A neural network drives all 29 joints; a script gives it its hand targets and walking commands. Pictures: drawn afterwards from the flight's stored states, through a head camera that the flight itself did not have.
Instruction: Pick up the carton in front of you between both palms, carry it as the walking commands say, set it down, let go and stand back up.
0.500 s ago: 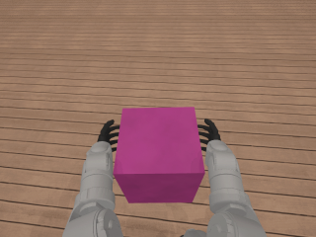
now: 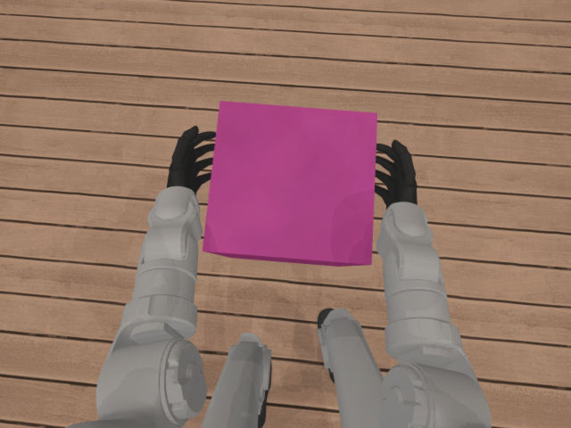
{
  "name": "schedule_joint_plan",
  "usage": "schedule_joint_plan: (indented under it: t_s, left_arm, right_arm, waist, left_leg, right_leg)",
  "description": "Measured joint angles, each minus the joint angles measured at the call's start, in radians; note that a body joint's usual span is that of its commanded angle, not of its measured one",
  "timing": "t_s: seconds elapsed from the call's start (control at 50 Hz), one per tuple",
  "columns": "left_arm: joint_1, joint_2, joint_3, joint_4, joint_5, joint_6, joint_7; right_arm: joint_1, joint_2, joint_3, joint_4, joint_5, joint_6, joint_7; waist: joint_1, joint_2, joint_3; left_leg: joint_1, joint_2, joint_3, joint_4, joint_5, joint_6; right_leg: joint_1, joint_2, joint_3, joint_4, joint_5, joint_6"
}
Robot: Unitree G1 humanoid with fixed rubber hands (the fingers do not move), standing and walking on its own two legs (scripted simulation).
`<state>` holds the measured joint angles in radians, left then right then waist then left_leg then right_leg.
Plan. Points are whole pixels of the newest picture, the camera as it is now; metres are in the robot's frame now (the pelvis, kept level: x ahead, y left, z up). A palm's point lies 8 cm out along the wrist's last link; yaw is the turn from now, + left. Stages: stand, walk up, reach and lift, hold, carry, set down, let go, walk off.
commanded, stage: set down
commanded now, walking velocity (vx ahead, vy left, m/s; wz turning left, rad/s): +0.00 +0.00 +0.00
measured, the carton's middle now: (290, 199) +0.44 -0.02 -0.15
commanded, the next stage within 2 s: none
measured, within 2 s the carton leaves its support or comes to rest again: rests again in 1.78 s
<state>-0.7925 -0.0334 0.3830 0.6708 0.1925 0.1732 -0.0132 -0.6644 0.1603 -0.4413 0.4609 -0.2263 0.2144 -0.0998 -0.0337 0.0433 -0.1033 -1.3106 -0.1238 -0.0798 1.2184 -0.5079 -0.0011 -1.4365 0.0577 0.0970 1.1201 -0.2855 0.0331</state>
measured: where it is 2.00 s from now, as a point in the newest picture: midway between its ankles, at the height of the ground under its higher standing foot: (298, 381)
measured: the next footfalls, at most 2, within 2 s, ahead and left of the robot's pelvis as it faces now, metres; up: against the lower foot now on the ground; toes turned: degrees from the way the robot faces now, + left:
none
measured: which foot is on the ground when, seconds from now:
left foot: down 0.00-1.00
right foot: down 0.00-1.00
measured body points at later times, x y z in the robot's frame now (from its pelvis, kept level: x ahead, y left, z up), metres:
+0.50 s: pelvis -0.02 +0.00 -0.12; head +0.28 -0.01 +0.22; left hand +0.51 +0.09 -0.22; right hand +0.45 -0.20 -0.23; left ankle +0.02 +0.11 -0.62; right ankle +0.11 -0.12 -0.62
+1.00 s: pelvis -0.04 +0.00 -0.22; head +0.33 -0.01 +0.03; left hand +0.56 +0.07 -0.37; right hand +0.47 -0.22 -0.38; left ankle +0.02 +0.11 -0.62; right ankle +0.11 -0.13 -0.62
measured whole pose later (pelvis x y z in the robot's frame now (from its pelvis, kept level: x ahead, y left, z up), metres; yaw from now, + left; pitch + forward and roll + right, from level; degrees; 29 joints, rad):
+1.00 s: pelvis -0.04 +0.00 -0.22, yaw +3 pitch +45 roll +0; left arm -1.57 0.25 0.16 1.03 0.11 0.27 0.07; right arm -1.29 -0.03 -0.59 0.63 -0.16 0.31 -0.13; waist -0.16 0.06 0.20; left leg -2.13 -0.21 -0.05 2.01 -0.67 -0.03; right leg -2.25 0.08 0.09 1.87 -0.42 0.09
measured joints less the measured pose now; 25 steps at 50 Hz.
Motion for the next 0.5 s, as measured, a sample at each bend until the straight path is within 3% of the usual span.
schedule_joint_plan:
  t_s: [0.18,0.5]
  left_arm:
    - [-0.075,0.011,0.023,0.072,0.040,0.023,0.011]
    - [-0.322,0.111,-0.077,0.138,-0.039,0.056,0.057]
  right_arm:
    - [-0.077,-0.008,-0.069,0.071,-0.048,0.017,0.022]
    - [-0.270,-0.091,-0.081,0.077,0.050,0.047,-0.007]
  waist:
    - [-0.024,0.011,-0.079]
    - [-0.058,0.006,-0.009]
  left_leg:
    - [-0.201,-0.019,0.006,0.127,-0.044,0.005]
    - [-0.533,-0.048,0.025,0.439,-0.121,-0.010]
  right_leg:
    - [-0.201,0.000,0.005,0.125,-0.044,0.013]
    - [-0.538,0.019,0.011,0.426,-0.101,0.032]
